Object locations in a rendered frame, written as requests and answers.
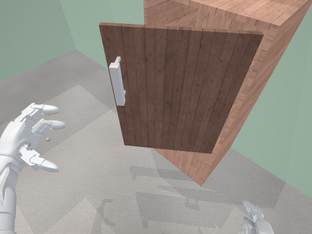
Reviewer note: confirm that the right robot hand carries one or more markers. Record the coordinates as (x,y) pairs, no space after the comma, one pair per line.
(260,226)

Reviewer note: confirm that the left robot hand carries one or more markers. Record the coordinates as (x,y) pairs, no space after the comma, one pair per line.
(17,133)

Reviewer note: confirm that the left robot forearm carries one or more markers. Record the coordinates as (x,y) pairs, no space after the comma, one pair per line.
(10,168)

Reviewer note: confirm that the cupboard door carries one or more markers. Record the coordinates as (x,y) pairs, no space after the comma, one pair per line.
(180,82)

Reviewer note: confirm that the handle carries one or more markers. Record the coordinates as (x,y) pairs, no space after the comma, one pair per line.
(116,77)

